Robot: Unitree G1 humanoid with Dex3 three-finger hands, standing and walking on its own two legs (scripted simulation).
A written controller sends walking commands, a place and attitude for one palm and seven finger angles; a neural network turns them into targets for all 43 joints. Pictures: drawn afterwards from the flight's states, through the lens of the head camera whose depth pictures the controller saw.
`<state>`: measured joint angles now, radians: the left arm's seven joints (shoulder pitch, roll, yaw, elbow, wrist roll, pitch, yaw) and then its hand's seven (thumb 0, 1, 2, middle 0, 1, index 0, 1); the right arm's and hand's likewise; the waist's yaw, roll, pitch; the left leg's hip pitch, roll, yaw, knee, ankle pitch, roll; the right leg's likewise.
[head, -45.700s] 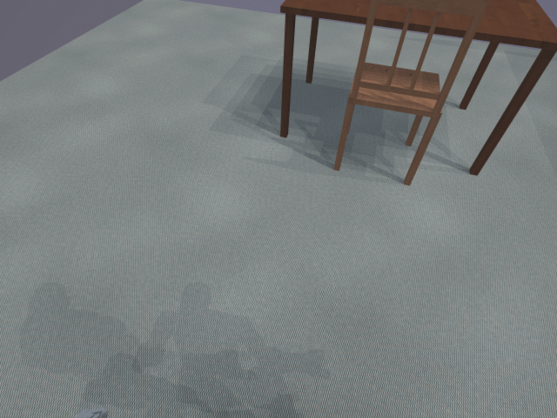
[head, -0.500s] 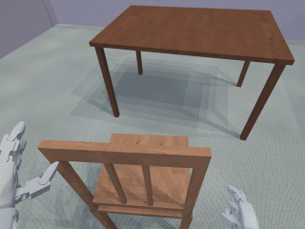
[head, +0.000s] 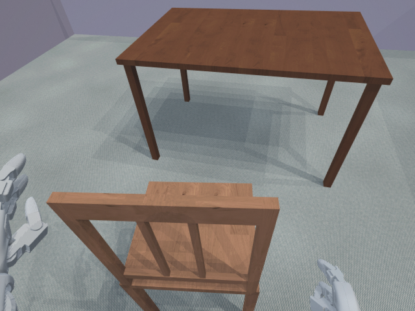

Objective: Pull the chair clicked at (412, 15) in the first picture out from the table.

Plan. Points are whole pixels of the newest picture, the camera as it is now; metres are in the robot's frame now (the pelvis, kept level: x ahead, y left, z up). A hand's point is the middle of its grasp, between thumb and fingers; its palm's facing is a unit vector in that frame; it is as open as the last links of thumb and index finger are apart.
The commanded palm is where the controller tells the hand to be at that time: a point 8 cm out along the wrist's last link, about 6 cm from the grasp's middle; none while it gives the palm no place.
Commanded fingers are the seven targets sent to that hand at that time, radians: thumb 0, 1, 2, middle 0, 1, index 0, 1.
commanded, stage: step back with the hand held close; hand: left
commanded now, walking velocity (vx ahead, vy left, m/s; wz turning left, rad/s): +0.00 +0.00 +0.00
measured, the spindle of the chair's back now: (156, 250) +0.27 +0.16 -0.09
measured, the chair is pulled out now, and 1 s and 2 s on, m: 0.64 0.64 0.64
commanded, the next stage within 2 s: stop stepping back and stand still in 1.74 s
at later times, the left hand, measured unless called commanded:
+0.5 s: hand (14, 256) +0.14 +0.28 +0.15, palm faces +0.40 -0.76 -0.51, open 7.5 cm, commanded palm +0.09 +0.32 +0.18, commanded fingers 0.00 0.90 0.90 -0.20 -0.30 -0.20 -0.30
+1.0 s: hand out of the picture +0.09 +0.29 +0.16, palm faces +0.47 -0.73 -0.50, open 7.5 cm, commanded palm +0.03 +0.32 +0.18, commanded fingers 0.00 0.90 0.90 -0.20 -0.30 -0.20 -0.30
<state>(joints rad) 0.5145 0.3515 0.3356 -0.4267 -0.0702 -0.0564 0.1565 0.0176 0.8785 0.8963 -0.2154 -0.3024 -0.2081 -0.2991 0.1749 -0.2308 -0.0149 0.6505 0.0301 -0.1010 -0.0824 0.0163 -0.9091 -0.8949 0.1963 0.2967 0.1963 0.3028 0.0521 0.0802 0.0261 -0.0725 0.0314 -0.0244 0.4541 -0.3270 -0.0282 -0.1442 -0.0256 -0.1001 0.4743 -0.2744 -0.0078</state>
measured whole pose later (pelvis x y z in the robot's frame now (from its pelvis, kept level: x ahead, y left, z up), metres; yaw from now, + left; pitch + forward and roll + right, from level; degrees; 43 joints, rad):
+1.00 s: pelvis -0.10 +0.02 -0.02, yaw +1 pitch -1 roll -1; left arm 0.56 0.45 0.47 -0.58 -0.03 -0.17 0.19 0.02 0.88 0.90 -0.22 -0.30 -0.21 -0.30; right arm 0.21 -0.20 -0.01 0.59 0.01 -0.09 -0.08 0.02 -0.91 -0.89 0.20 0.30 0.20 0.30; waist 0.00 -0.02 0.06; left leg -0.39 0.01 -0.04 0.65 -0.26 0.00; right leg -0.40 -0.03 -0.07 0.57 -0.15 0.01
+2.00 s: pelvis -0.24 -0.02 -0.01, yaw +1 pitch +1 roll -2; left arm 0.61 0.45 0.46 -0.64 -0.05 -0.24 0.16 0.02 0.88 0.90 -0.22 -0.30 -0.21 -0.30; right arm 0.19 -0.16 -0.02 0.62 0.00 -0.14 -0.03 0.01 -0.91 -0.89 0.20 0.30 0.20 0.30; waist 0.01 -0.06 0.05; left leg -0.39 0.08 0.02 0.58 -0.21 -0.03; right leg -0.28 0.00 -0.04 0.58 -0.38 0.02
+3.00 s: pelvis -0.26 -0.04 +0.00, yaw +2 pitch -2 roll -1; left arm 0.30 0.19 0.03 0.87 0.02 0.03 0.03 -0.04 1.03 0.90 -0.21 -0.30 -0.20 -0.30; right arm 0.27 -0.15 0.01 0.94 -0.02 0.00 -0.02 0.00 -0.93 -0.89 0.20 0.30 0.20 0.30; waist 0.01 -0.06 0.06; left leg -0.26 0.00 -0.04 0.52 -0.23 0.00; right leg -0.22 -0.01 -0.05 0.49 -0.25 -0.01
